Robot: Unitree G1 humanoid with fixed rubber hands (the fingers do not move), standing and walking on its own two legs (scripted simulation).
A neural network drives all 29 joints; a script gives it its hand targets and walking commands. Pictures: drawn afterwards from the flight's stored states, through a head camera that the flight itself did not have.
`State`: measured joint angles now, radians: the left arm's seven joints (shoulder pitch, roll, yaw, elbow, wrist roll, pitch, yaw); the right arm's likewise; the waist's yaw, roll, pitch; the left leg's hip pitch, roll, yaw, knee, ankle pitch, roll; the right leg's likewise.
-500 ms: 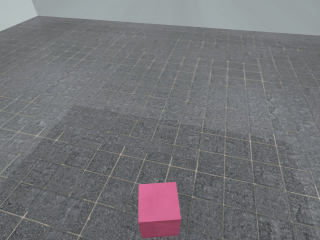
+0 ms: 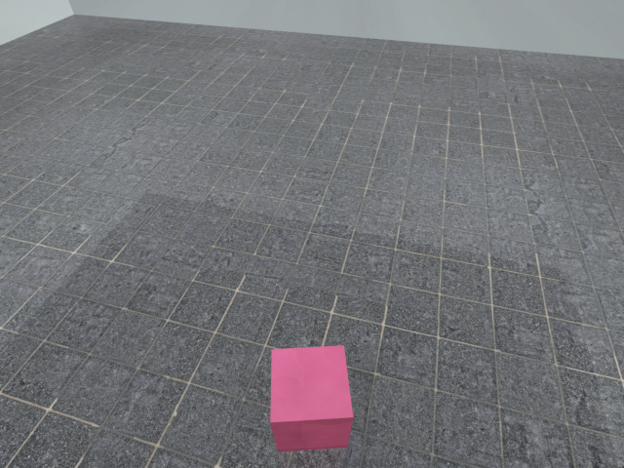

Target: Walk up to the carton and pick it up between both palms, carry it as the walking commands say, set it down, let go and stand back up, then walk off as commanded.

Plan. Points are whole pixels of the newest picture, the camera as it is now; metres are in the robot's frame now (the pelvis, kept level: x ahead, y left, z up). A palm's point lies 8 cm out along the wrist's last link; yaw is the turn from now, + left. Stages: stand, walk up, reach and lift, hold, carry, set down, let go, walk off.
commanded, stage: stand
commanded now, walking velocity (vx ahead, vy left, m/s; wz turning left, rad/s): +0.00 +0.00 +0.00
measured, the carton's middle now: (310, 399) +0.46 +0.03 -0.65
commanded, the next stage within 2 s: walk off in 0.10 s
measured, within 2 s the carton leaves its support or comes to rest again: neither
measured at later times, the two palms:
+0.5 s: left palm out of the picture +0.05 +0.29 -0.13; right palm out of the picture +0.09 -0.28 -0.12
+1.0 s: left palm out of the picture -0.01 +0.33 -0.14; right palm out of the picture +0.14 -0.18 -0.12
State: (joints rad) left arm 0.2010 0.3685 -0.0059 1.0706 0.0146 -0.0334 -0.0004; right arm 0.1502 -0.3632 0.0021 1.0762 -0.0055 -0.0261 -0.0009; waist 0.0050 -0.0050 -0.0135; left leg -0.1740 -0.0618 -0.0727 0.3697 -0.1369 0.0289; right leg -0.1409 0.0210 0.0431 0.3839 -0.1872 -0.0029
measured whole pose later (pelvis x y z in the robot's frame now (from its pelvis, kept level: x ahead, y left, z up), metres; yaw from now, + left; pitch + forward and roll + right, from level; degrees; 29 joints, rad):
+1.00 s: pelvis +0.00 +0.05 -0.01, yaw +17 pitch +0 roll -1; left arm 0.19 0.27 0.04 0.96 0.01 0.06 0.04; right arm 0.22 -0.24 -0.03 0.92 -0.03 0.04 -0.02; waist -0.01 -0.01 0.02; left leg -0.25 -0.11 -0.04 0.46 -0.20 0.10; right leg -0.39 -0.06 0.01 0.87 -0.45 0.06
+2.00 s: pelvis +0.04 +0.04 +0.00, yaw +17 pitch -2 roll +1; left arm 0.29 0.14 0.01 1.20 0.01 0.01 0.05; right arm 0.28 -0.15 0.00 1.15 -0.01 0.00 -0.06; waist 0.01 0.00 0.03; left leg -0.11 -0.09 -0.05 0.36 -0.21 0.06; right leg -0.09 -0.01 0.00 0.39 -0.27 0.00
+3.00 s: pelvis +0.03 +0.03 +0.00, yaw +16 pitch -2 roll +0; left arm 0.11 0.36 -0.01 1.10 0.00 -0.02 0.00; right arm 0.10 -0.36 0.01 1.09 0.00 -0.03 -0.02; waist 0.01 0.00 0.05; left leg -0.09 -0.06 -0.04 0.30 -0.17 0.04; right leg -0.07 0.01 0.02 0.32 -0.21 -0.01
